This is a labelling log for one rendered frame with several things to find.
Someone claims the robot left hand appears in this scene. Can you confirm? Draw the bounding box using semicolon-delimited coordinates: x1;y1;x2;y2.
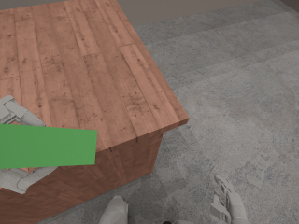
0;95;59;194

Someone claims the robot right hand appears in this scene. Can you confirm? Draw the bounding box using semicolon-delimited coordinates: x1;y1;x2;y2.
210;175;248;224

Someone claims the robot left thigh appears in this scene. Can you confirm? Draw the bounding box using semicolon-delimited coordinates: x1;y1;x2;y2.
97;199;128;224

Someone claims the sponge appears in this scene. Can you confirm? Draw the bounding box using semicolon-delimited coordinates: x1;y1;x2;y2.
0;123;97;169

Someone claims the robot left shin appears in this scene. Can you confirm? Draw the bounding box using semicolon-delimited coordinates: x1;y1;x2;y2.
112;195;123;200

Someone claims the table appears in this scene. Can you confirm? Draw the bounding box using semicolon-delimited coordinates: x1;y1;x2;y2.
0;0;189;224

